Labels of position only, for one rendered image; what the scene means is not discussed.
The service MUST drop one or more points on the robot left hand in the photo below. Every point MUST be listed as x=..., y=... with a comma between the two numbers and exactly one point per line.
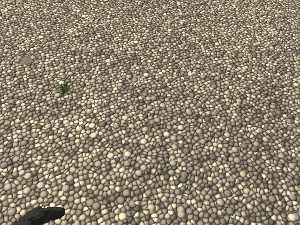
x=39, y=215

